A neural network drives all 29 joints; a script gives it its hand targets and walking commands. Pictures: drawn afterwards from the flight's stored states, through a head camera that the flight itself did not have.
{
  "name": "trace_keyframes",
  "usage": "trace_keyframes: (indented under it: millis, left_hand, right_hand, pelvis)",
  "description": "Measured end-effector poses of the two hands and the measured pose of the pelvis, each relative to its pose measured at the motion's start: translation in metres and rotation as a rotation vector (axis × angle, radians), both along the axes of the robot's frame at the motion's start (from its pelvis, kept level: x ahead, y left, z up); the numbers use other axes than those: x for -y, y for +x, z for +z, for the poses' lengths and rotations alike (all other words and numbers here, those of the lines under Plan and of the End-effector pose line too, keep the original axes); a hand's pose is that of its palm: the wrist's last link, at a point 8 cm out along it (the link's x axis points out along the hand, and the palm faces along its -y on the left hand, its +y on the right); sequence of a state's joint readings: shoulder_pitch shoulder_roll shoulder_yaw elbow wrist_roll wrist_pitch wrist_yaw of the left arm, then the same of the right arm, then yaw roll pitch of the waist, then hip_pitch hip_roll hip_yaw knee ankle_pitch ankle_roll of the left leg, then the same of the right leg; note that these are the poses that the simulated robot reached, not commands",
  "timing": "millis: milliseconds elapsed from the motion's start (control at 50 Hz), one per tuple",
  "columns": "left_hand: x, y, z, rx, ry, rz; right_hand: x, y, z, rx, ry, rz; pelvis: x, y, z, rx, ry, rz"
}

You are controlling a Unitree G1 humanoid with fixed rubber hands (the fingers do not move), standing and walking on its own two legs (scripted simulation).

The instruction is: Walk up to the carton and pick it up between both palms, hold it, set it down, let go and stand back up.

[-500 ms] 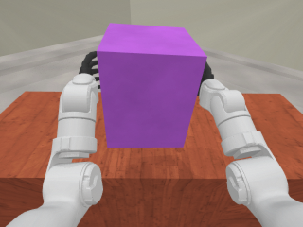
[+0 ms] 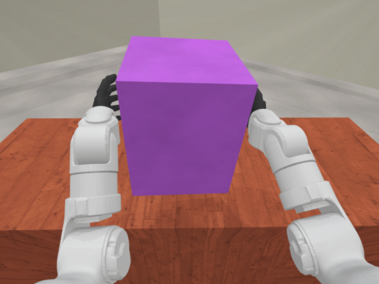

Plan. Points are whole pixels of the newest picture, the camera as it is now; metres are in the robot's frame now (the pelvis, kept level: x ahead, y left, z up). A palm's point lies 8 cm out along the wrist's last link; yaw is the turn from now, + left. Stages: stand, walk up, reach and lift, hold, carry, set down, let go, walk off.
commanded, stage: hold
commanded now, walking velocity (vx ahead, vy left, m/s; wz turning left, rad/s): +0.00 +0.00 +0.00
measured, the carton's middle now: (181, 116) +0.39 +0.00 +0.23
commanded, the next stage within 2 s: none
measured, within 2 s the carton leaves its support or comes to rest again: neither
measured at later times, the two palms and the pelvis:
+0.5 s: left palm (105, 107) +0.36 +0.14 +0.27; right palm (256, 112) +0.36 -0.15 +0.25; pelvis -0.01 +0.00 +0.00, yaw -1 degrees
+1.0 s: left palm (107, 111) +0.36 +0.14 +0.27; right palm (257, 115) +0.36 -0.15 +0.25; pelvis +0.00 +0.00 +0.00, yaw +0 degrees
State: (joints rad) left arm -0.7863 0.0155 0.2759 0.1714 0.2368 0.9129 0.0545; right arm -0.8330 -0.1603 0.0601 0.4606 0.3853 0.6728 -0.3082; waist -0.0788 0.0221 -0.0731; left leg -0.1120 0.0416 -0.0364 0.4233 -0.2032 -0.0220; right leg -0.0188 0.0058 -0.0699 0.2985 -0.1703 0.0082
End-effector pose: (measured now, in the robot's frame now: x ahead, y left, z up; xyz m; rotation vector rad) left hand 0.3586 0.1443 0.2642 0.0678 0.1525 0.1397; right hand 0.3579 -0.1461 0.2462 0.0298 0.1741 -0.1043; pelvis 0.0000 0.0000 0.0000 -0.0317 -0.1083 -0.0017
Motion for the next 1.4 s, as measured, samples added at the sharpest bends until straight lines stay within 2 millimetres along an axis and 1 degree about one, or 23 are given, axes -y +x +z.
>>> trace_keyframes:
  millis: [140,220,360,480,700,980,1120,1400]
  left_hand:
    - [0.000,-0.005,0.004,-0.003,-0.004,-0.002]
    - [0.002,-0.002,0.006,-0.023,0.014,-0.005]
    - [0.002,0.001,0.013,-0.017,0.023,-0.004]
    - [0.003,0.005,0.011,-0.031,0.014,-0.006]
    - [0.003,0.010,0.004,-0.033,0.013,-0.008]
    - [0.005,0.005,0.002,-0.013,0.007,-0.004]
    - [0.005,0.000,0.004,-0.007,0.013,-0.005]
    - [0.003,0.002,0.010,-0.022,0.019,-0.010]
  right_hand:
    - [0.000,-0.006,0.002,-0.003,0.018,-0.009]
    - [0.001,-0.005,0.002,-0.022,0.031,-0.012]
    - [0.002,-0.002,0.008,-0.015,0.026,-0.009]
    - [0.002,0.001,0.008,-0.028,0.019,-0.013]
    - [0.003,0.006,0.005,-0.031,0.009,-0.010]
    - [0.005,0.003,0.001,-0.011,0.002,-0.005]
    - [0.004,-0.001,0.002,-0.005,0.009,-0.005]
    - [0.003,-0.001,0.009,-0.019,0.021,-0.013]
  pelvis:
    - [0.000,-0.005,-0.001,0.013,0.004,-0.003]
    - [0.000,-0.009,-0.001,0.001,0.008,-0.007]
    - [0.000,-0.013,0.000,-0.017,0.008,-0.013]
    - [0.001,-0.014,0.000,-0.020,0.008,-0.013]
    - [0.003,-0.010,0.000,-0.035,0.004,-0.005]
    - [0.002,-0.003,0.000,-0.008,0.002,-0.003]
    - [0.002,-0.003,0.000,-0.001,0.003,-0.003]
    - [0.003,-0.010,0.000,-0.020,0.006,-0.007]
